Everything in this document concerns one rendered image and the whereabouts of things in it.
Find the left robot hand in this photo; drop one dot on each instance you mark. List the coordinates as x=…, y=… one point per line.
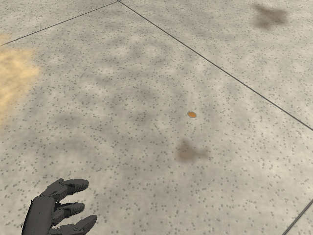
x=45, y=211

